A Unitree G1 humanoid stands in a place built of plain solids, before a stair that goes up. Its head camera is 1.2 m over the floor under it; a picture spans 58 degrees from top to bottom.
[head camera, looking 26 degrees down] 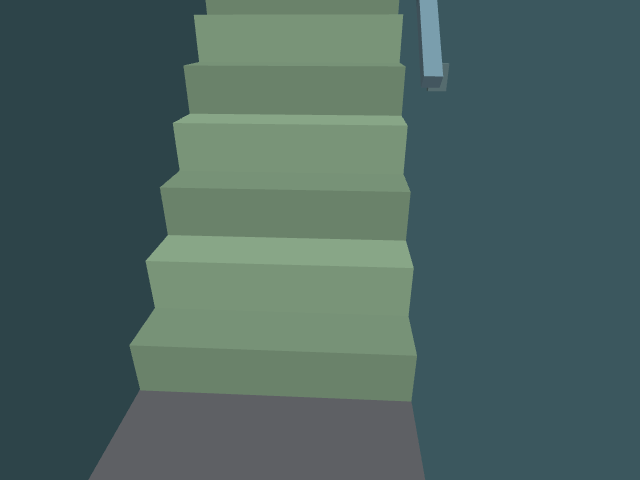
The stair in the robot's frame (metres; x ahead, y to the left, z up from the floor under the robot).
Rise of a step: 0.21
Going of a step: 0.23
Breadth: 0.99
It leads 3 degrees to the right of straight ahead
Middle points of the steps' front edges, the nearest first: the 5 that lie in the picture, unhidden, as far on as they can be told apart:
1.17 0.17 0.21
1.39 0.16 0.42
1.62 0.14 0.63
1.85 0.13 0.84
2.07 0.12 1.05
